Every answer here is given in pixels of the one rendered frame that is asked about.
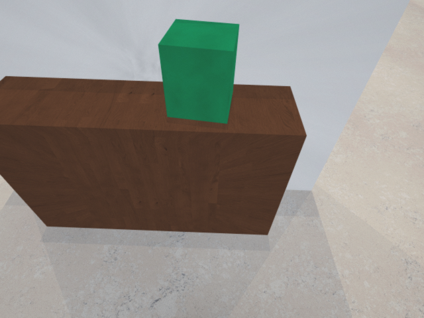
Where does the pedestal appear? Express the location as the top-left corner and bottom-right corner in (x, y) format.
(0, 76), (307, 235)

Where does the carton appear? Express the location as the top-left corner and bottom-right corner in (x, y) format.
(158, 19), (239, 124)

